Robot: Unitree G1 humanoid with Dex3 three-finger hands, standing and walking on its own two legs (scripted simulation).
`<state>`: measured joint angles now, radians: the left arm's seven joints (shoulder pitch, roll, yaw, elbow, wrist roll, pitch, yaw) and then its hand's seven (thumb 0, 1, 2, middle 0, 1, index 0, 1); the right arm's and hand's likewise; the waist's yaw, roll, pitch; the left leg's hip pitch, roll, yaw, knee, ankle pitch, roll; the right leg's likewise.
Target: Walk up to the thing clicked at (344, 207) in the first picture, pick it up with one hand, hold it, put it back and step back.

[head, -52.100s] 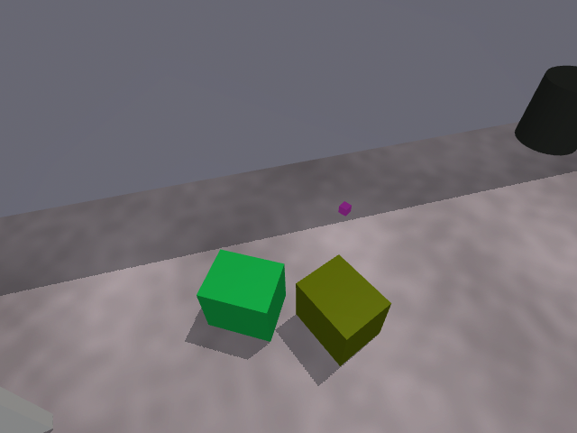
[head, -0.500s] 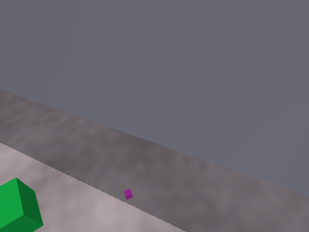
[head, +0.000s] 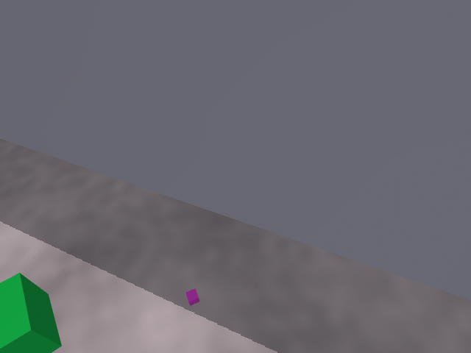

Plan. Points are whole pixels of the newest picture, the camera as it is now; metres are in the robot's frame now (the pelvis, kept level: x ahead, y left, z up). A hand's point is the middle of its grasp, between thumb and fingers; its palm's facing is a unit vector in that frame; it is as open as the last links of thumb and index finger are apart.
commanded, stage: stand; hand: left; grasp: from above
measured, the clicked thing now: (192, 297) +0.50 +0.24 -0.76
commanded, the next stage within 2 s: step back in 0.58 s
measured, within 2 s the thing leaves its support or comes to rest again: neither
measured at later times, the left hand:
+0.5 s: hand out of the picture +0.08 +0.25 -0.15, palm faces +0.00 -0.94 -0.35, open 7.3 cm
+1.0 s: hand out of the picture +0.10 +0.31 -0.18, palm faces -0.02 -0.93 -0.35, open 7.3 cm
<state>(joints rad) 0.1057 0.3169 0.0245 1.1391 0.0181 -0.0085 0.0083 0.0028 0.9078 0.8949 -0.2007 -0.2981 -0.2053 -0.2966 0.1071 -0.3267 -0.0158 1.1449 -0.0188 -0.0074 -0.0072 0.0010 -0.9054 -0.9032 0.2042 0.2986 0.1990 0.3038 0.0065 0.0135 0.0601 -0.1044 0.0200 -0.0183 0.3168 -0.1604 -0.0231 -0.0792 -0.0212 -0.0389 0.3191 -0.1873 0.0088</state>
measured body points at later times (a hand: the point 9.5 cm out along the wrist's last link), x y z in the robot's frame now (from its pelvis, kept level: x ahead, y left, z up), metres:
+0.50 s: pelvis +0.01 +0.00 +0.00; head +0.01 -0.01 +0.45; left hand +0.08 +0.29 -0.13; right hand +0.08 -0.30 -0.14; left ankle +0.01 +0.13 -0.75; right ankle -0.01 -0.12 -0.75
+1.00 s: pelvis -0.06 +0.05 -0.02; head +0.03 +0.08 +0.42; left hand +0.10 +0.36 -0.16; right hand +0.00 -0.27 -0.13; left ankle -0.05 +0.13 -0.75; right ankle -0.05 -0.10 -0.70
